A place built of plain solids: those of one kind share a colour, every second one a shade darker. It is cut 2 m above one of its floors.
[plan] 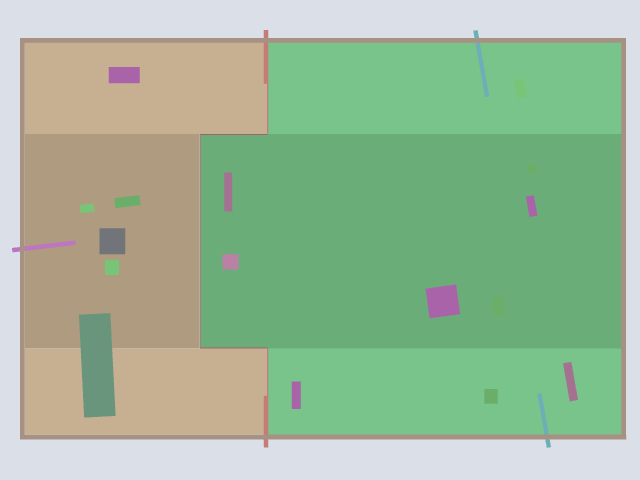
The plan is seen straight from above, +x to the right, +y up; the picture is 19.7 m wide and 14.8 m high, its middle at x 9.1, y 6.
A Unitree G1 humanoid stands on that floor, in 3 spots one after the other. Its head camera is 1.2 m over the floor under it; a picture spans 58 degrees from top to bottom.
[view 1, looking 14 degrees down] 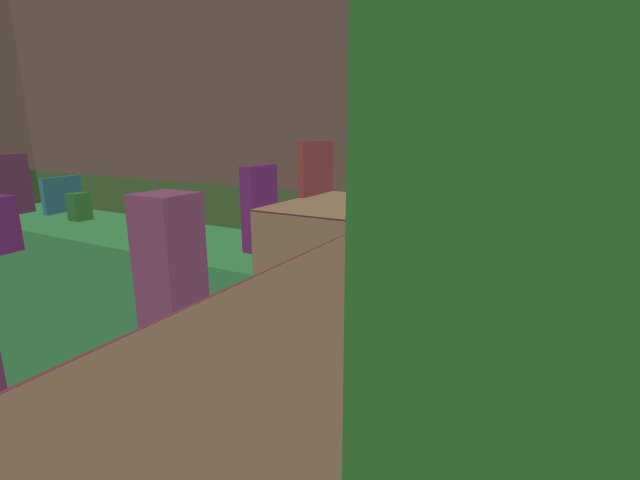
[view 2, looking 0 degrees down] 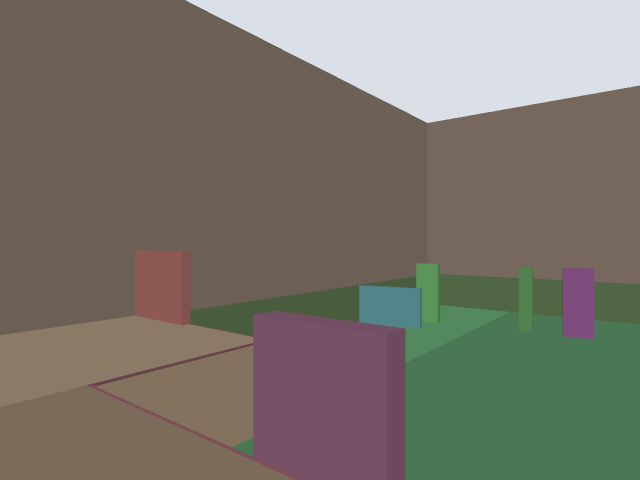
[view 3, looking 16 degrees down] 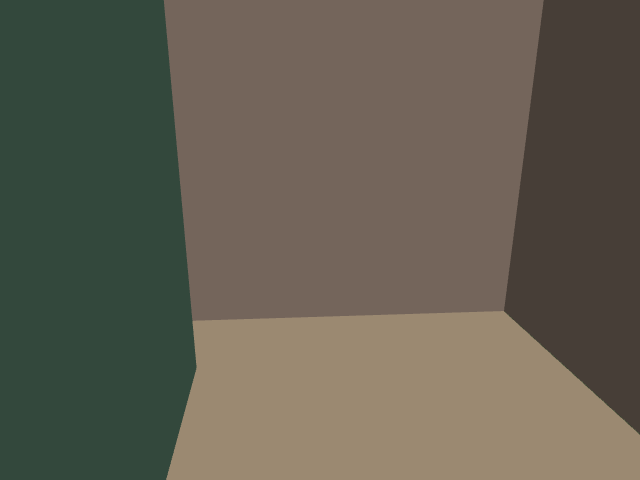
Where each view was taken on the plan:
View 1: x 3.20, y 8.06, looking -61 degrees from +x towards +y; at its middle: deck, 6.37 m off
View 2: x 3.76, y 5.55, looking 38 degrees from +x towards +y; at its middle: wall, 10.61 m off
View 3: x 1.35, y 2.45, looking -94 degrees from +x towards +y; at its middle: wall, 2.56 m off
